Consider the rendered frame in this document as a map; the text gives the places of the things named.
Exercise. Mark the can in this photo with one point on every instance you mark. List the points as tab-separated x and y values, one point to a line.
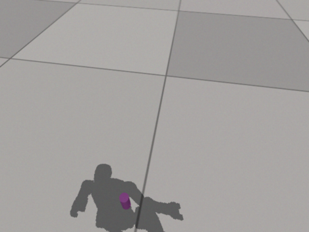
125	201

